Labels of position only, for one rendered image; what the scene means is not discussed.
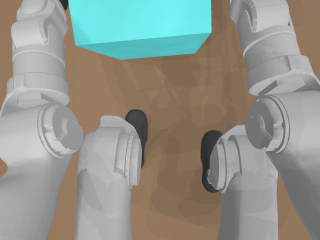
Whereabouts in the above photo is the left robot foot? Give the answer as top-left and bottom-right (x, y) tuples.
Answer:
(125, 109), (148, 168)

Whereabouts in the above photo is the right robot upper arm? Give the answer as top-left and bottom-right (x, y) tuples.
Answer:
(245, 90), (320, 240)

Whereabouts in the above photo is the carton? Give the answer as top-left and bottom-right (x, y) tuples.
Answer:
(68, 0), (212, 60)

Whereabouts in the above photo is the left robot forearm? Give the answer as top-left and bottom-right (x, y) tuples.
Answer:
(0, 0), (70, 117)

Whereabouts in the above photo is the right robot forearm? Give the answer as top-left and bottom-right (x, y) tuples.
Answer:
(229, 0), (320, 98)

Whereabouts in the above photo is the robot foot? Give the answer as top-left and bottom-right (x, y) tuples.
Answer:
(200, 130), (223, 193)
(125, 109), (148, 168)

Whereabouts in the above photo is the left robot upper arm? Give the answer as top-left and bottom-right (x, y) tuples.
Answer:
(0, 102), (84, 240)

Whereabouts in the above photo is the right robot foot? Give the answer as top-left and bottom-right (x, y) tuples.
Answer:
(200, 130), (223, 193)

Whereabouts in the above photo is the left robot hand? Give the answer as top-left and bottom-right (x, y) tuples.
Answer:
(59, 0), (69, 11)

